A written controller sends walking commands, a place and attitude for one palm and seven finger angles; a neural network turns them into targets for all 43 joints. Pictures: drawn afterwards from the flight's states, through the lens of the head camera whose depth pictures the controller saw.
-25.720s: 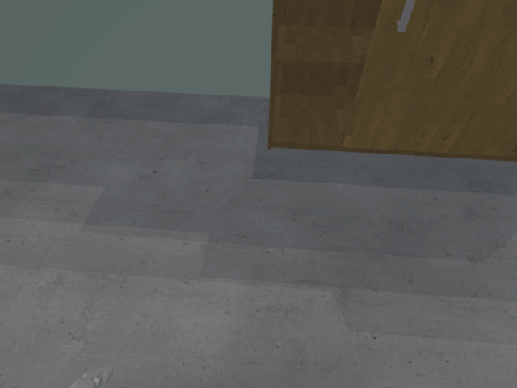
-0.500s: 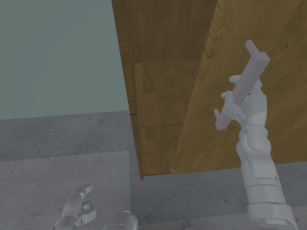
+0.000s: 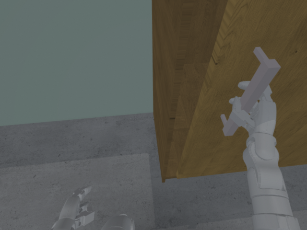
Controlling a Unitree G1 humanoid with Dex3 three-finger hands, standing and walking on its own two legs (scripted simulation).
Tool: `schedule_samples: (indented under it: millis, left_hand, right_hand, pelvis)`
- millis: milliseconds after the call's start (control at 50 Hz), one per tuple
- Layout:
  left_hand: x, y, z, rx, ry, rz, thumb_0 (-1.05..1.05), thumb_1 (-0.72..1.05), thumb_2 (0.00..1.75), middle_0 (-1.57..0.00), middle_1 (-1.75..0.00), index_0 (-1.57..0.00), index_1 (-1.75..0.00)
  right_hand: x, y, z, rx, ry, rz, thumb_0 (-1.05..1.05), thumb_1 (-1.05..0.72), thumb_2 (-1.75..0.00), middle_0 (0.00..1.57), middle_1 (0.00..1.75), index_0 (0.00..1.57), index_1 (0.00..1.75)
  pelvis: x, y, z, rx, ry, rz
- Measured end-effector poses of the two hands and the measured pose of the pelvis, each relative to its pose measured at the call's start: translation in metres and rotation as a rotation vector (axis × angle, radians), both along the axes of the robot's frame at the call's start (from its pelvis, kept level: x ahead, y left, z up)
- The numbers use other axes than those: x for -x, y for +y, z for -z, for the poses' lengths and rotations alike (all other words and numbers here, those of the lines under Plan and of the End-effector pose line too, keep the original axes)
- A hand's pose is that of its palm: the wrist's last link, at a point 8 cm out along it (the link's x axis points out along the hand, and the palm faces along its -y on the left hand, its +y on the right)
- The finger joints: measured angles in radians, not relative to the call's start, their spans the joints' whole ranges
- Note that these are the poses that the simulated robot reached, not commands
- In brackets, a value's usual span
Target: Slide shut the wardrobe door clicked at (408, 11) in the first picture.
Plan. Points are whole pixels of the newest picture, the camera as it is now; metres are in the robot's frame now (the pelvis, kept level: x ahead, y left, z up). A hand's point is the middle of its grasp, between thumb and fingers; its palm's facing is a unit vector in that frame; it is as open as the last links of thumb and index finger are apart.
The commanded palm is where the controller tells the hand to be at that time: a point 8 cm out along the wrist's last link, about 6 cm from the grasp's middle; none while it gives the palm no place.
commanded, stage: step sideways, sliding the door along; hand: right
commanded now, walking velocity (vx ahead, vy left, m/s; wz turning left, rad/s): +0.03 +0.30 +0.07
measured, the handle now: (240, 98) +0.40 -0.24 +0.09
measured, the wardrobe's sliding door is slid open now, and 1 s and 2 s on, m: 0.07 0.00 0.00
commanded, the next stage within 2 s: stop walking and hold the door there in 0.84 s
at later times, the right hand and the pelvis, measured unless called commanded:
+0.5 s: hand (205, 112) +0.36 -0.14 +0.10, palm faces +0.42 +0.91 -0.05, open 6.4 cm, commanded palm +0.32 -0.10 +0.10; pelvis +0.02 +0.10 +0.00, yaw +1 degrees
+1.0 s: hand (205, 113) +0.36 -0.14 +0.10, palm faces +0.53 +0.84 -0.16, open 7.2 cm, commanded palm +0.32 -0.16 +0.11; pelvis +0.04 +0.15 -0.01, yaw +1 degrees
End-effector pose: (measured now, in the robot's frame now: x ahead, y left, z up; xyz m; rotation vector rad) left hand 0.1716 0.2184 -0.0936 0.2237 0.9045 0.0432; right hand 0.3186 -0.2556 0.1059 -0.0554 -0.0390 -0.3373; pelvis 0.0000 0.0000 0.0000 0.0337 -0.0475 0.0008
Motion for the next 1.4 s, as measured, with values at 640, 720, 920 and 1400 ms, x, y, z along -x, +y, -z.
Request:
schedule_samples:
  millis: [640,720,920,1400]
  left_hand:
    - [-0.036,0.132,0.010,0.050,-0.052,0.039,0.01,0.90,0.90,-0.20,-0.30,-0.21,-0.30]
    - [-0.041,0.155,0.008,0.004,-0.069,-0.015,0.01,0.90,0.90,-0.20,-0.30,-0.21,-0.30]
    - [-0.040,0.166,0.010,0.009,-0.070,-0.007,0.01,0.90,0.90,-0.20,-0.30,-0.20,-0.30]
    - [0.006,0.171,0.001,-0.004,-0.101,-0.147,0.01,0.90,0.90,-0.21,-0.30,-0.21,-0.30]
  right_hand:
    - [0.004,0.081,0.002,0.076,-0.032,0.209,-0.01,-0.66,-0.84,0.42,1.36,0.11,1.40]
    - [0.004,0.083,0.002,0.074,-0.030,0.228,-0.01,-0.66,-0.85,0.41,1.36,0.09,1.40]
    - [0.005,0.086,0.003,0.068,-0.032,0.261,-0.01,-0.67,-0.84,0.39,1.33,0.05,1.40]
    - [0.006,0.076,-0.005,0.190,0.095,0.232,-0.08,-0.60,-0.78,0.40,1.32,0.24,1.40]
  pelvis:
    - [-0.030,0.146,0.014,-0.029,-0.033,-0.002]
    - [-0.031,0.147,0.014,-0.005,0.001,0.011]
    - [-0.036,0.159,0.015,-0.006,-0.016,-0.013]
    - [-0.032,0.149,0.001,0.011,0.021,-0.094]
